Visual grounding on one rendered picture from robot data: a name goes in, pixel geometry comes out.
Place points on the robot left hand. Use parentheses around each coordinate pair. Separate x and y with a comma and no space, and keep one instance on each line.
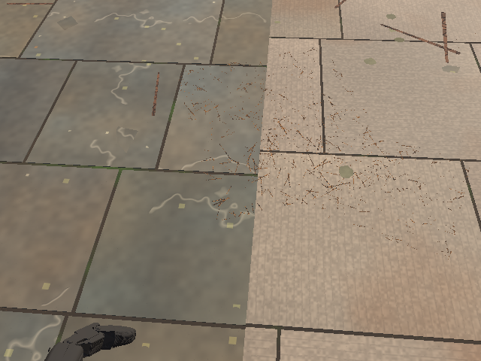
(89,340)

